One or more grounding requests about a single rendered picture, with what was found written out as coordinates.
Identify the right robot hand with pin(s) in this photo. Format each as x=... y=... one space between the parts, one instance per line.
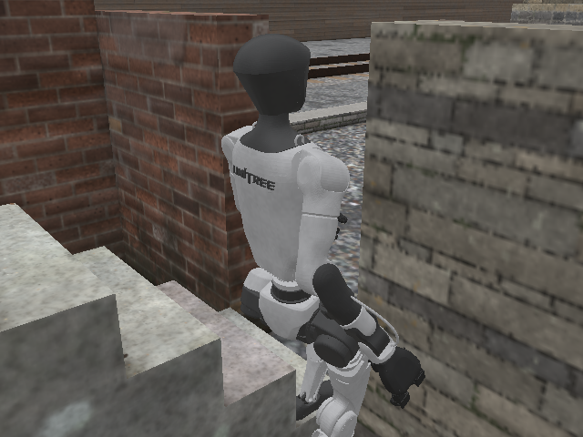
x=398 y=373

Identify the left robot upper arm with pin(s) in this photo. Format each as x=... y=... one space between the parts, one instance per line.
x=227 y=143

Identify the robot right forearm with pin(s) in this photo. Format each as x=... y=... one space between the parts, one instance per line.
x=336 y=304

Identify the robot left shin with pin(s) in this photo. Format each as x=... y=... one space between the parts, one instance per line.
x=316 y=369

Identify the right robot upper arm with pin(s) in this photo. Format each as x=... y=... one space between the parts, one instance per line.
x=323 y=180

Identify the robot head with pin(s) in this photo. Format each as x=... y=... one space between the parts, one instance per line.
x=273 y=70

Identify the left robot hand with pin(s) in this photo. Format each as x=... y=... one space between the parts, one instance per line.
x=341 y=219

